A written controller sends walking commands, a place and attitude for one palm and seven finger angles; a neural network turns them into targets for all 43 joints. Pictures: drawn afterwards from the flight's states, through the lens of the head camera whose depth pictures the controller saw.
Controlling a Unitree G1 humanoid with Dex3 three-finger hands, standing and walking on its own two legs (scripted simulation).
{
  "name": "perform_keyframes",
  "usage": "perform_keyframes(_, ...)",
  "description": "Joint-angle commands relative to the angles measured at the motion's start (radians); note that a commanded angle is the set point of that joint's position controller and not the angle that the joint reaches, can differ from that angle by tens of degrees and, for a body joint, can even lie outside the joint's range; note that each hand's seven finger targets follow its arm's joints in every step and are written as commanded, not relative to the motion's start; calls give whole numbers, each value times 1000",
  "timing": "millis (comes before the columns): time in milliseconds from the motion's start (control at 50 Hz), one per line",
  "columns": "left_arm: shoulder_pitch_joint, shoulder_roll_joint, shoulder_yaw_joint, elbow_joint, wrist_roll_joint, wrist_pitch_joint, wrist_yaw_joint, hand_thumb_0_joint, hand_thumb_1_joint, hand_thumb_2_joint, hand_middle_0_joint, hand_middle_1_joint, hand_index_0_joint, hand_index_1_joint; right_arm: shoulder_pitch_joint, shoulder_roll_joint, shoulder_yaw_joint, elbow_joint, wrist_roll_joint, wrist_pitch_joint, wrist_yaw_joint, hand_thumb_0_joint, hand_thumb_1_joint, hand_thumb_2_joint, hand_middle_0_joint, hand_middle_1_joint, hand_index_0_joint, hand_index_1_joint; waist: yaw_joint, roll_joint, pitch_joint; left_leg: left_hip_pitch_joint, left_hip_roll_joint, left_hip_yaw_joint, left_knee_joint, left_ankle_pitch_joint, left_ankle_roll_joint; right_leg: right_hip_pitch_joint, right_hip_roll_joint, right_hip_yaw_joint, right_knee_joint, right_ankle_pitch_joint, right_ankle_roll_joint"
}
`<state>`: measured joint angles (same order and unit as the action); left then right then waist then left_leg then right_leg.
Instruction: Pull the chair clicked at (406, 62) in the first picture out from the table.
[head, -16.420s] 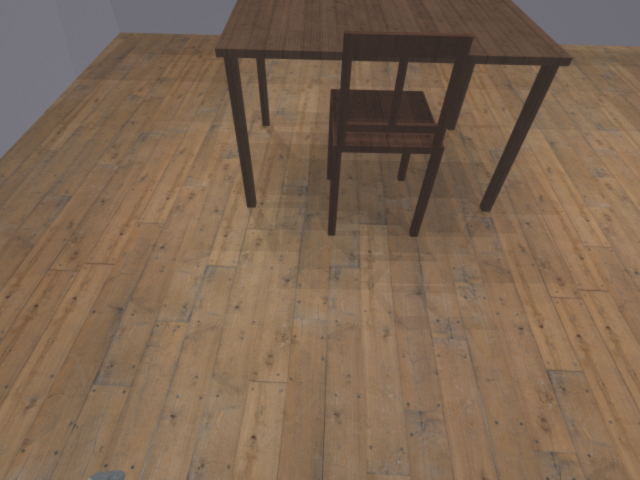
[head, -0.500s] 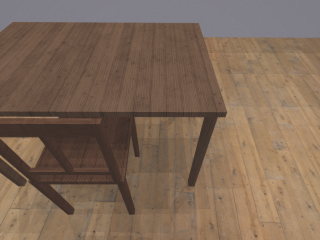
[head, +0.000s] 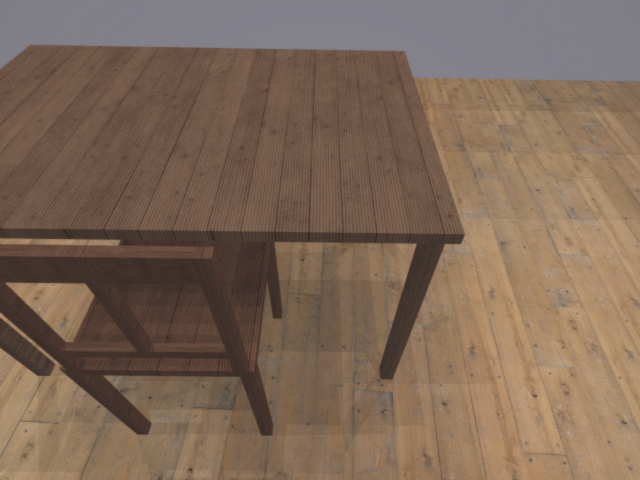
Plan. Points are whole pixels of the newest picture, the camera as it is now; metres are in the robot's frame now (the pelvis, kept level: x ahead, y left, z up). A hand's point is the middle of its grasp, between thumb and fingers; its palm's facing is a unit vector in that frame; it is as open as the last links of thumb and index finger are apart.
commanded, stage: look again from close up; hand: left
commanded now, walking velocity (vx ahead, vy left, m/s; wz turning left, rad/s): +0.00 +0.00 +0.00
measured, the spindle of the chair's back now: (123, 317) +0.37 +0.36 -0.11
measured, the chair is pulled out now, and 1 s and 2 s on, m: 0.00 0.00 0.00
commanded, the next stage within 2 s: shuffle to correct the standing spot in 0.94 s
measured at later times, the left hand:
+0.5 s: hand out of the picture +0.01 +0.16 -0.17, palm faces +0.02 -0.98 -0.19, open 7.4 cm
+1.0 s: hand out of the picture +0.01 +0.14 -0.17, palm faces +0.02 -0.98 -0.20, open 7.4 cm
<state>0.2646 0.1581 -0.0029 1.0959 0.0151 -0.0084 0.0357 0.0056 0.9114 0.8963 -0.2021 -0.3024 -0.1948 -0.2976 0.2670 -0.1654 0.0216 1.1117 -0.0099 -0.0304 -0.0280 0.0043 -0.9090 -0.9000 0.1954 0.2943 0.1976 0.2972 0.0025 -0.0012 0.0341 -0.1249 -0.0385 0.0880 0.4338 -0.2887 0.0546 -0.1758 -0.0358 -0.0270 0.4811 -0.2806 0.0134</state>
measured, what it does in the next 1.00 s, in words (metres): stands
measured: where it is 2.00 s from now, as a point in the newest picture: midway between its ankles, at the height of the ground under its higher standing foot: outside the picture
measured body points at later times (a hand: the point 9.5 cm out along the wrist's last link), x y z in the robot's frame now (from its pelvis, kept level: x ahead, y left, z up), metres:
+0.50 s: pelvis +0.00 -0.02 +0.00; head +0.02 -0.02 +0.45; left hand +0.01 +0.21 -0.16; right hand +0.01 -0.24 -0.16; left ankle -0.03 +0.08 -0.74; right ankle -0.01 -0.13 -0.74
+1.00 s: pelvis +0.00 -0.03 +0.00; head +0.01 -0.03 +0.45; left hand +0.01 +0.20 -0.15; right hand +0.01 -0.26 -0.16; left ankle -0.03 +0.08 -0.74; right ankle -0.01 -0.13 -0.74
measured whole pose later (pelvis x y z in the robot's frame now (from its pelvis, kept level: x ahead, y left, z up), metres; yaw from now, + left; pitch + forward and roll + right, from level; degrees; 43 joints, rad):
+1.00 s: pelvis +0.00 -0.03 +0.00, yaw +0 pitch -1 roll +1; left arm 0.27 0.17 0.00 1.11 0.02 -0.02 0.03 0.01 0.91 0.90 -0.20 -0.30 -0.20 -0.30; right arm 0.24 -0.16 0.02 1.15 -0.01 -0.02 -0.03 0.00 -0.91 -0.90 0.20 0.29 0.20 0.30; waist 0.00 -0.01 0.03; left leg -0.11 0.01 0.07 0.39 -0.26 0.00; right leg -0.16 0.01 -0.04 0.43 -0.26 -0.04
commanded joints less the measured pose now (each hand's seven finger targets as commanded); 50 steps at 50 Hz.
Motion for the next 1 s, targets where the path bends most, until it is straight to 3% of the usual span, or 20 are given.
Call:
perform_keyframes(0, 57, 104, 17, -22, -4, -17, 7, 0, 900, 900, -200, -300, -200, -300, 52, -108, -25, -17, -4, -16, -10, 0, -900, -900, 200, 300, 200, 300, -1, 2, 29, -34, 148, -129, -92, 283, -8, 2, -69, 72, -59, 215, -45)
perform_keyframes(180, 56, 109, 16, -18, -3, -20, 5, 0, 900, 900, -200, -300, -200, -300, 41, -111, -25, -5, -2, -15, -9, 0, -900, -900, 200, 300, 200, 300, -2, 2, 11, -19, 148, -125, -96, 264, -10, 9, -73, 79, -74, 235, -47)
perform_keyframes(280, 56, 108, 14, -13, -3, -21, 4, 0, 900, 900, -200, -300, -200, -300, 36, -105, -24, 2, -1, -12, -8, 0, -900, -900, 200, 300, 200, 300, -1, -4, 36, -34, 147, -123, -103, 219, -12, 2, -77, 83, -91, 223, -49)
perform_keyframes(420, 59, 114, 16, -13, -4, -26, 3, 0, 900, 900, -200, -300, -200, -300, 38, -105, -25, 8, -1, -13, -8, 0, -900, -900, 200, 300, 200, 300, -2, -5, 5, -17, 148, -118, -94, 237, -15, 16, -82, 85, -94, 261, -52)
perform_keyframes(980, 53, 126, 20, -19, -4, -30, 0, 0, 900, 900, -200, -300, -200, -300, 30, -109, -28, 16, -2, -8, -8, 0, -900, -900, 200, 300, 200, 300, -1, -12, 21, -22, 152, -109, -100, 195, -27, 3, -82, 106, -121, 269, -62)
